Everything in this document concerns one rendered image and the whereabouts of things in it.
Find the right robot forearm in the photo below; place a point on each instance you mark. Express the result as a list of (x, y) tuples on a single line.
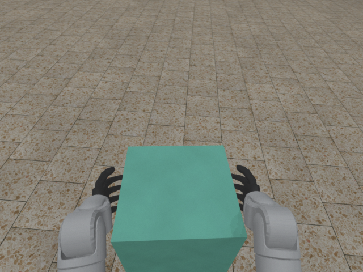
[(275, 231)]

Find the left robot hand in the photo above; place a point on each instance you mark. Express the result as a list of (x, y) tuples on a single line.
[(102, 184)]

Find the right robot hand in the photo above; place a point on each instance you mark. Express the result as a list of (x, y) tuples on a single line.
[(249, 183)]

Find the left robot forearm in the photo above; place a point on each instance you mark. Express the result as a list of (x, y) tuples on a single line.
[(82, 236)]

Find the carton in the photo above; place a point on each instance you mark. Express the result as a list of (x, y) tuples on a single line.
[(177, 211)]

